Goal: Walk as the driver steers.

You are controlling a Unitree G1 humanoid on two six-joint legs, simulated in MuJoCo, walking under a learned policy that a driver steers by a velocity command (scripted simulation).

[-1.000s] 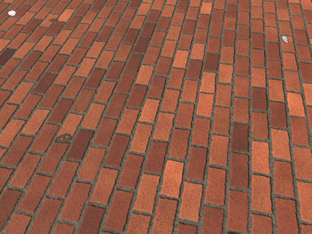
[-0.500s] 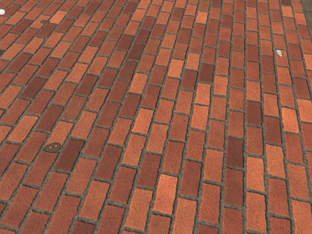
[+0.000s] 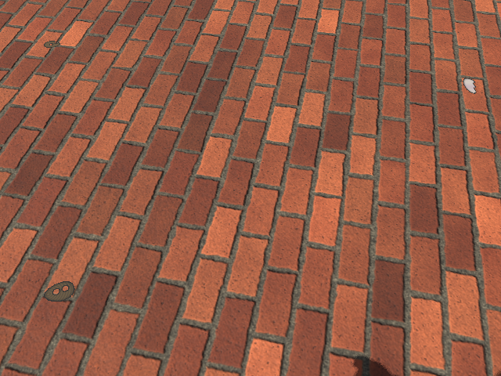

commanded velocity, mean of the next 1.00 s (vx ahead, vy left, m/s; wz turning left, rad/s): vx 0.50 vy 0.00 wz -0.15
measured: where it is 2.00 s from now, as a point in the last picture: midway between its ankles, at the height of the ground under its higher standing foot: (316, 197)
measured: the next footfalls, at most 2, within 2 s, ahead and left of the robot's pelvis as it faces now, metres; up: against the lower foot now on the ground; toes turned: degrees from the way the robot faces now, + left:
left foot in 0.42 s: +0.42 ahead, +0.14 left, +0.00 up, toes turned +1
right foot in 0.96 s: +0.70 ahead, -0.12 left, +0.00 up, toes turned -13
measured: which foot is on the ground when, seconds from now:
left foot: up 0.00-0.40, down 0.42-0.98, up 1.00-1.00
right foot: down 0.00-0.42, up 0.44-0.94, down 0.96-1.00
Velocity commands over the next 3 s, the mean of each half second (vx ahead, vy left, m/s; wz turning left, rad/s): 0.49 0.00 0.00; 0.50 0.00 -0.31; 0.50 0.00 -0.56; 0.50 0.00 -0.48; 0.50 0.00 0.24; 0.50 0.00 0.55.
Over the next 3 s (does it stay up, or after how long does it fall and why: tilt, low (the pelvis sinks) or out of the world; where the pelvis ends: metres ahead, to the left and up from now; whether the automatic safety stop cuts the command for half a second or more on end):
stays up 1.51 -0.58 -0.01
